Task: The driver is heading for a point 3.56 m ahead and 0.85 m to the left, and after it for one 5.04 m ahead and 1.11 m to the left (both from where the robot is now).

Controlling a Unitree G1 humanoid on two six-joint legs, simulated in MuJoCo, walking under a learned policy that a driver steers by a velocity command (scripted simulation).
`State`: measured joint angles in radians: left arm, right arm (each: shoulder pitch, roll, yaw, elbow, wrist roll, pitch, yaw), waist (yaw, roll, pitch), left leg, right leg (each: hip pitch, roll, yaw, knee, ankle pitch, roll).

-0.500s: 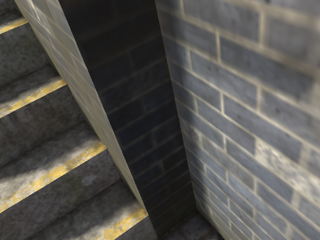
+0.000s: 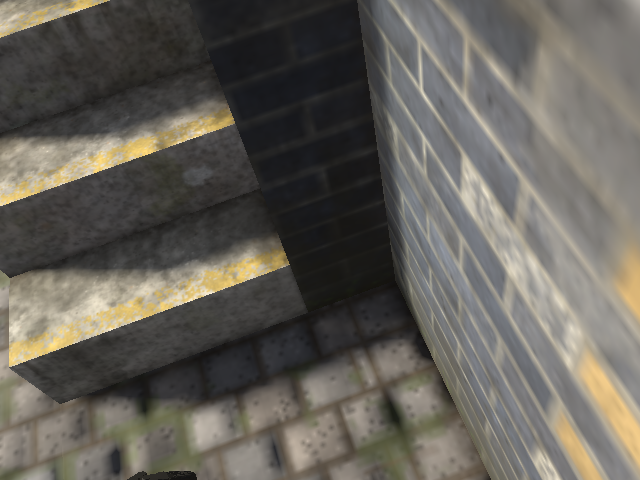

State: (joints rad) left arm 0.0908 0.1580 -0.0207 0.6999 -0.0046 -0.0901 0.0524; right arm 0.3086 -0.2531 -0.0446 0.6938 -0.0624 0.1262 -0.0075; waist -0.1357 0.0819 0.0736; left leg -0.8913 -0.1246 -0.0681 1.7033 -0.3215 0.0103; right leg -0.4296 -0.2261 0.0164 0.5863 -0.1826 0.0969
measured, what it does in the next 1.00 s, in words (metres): steps to the left, turning left: left foot, then right foot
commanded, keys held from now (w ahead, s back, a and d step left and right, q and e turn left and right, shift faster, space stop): w+q+shift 0.32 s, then w+shift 0.68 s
